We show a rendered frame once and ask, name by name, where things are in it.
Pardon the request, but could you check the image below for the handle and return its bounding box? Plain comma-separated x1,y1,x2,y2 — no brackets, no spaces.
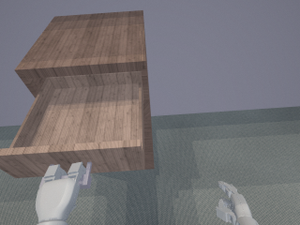
39,161,92,189

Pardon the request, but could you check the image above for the drawer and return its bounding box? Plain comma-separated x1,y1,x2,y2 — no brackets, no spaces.
0,71,145,178

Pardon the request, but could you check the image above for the cabinet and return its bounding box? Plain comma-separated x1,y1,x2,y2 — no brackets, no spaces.
14,10,155,170

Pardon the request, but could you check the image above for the robot left hand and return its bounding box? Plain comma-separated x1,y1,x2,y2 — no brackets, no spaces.
36,162,86,223

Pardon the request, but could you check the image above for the robot right hand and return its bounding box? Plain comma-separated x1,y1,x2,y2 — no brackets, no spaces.
216,181,252,225

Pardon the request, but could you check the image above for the right robot forearm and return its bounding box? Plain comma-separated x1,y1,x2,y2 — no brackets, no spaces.
235,216,259,225

